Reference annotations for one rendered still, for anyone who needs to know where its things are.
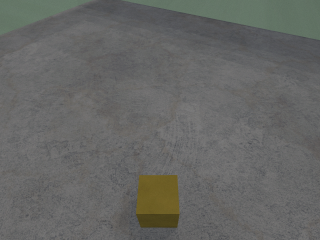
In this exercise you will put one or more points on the carton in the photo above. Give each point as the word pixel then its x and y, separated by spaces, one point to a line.
pixel 158 201

